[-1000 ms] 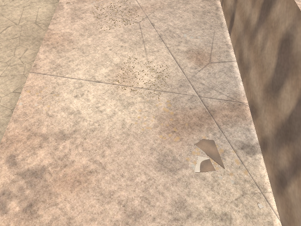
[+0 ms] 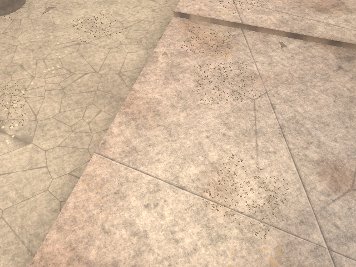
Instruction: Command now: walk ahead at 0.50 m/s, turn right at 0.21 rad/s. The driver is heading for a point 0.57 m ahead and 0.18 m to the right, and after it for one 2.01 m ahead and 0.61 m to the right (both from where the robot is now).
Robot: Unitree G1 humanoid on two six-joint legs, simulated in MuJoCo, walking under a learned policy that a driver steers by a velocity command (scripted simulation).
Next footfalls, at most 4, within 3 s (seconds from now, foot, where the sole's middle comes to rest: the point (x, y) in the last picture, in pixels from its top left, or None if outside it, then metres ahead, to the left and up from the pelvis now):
0.28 right None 0.30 -0.11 -0.78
0.82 left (191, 230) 0.65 -0.06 -0.78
1.32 right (270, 215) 0.72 -0.39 -0.78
1.84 left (247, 149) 1.07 -0.34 -0.78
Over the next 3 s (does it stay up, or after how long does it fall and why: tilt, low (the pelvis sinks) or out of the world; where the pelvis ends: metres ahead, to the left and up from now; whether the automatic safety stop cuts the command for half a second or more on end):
stays up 1.52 -0.44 -0.02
